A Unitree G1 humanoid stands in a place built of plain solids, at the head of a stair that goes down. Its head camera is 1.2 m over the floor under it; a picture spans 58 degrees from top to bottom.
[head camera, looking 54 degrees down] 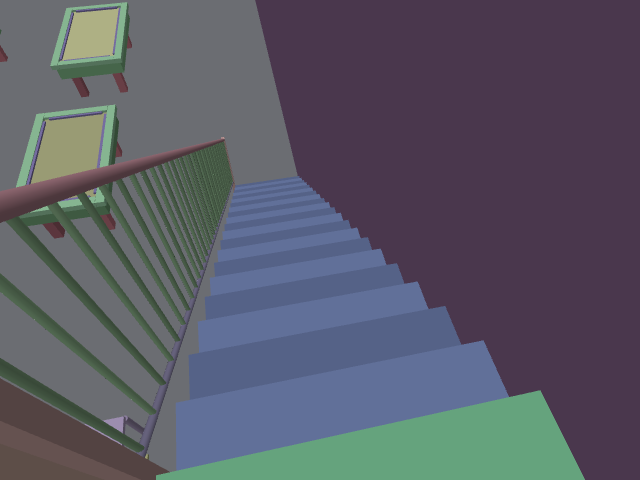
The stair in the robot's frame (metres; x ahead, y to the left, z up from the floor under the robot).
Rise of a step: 0.19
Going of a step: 0.23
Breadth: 1.03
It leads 12 degrees to the left of straight ahead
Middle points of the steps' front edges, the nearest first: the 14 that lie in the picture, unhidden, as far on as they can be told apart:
0.26 -0.10 0.00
0.49 -0.05 -0.19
0.72 0.00 -0.38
0.95 0.04 -0.57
1.17 0.09 -0.77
1.40 0.14 -0.96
1.63 0.18 -1.15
1.86 0.23 -1.34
2.09 0.28 -1.53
2.32 0.32 -1.72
2.54 0.37 -1.91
2.77 0.42 -2.11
3.00 0.46 -2.30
3.23 0.51 -2.49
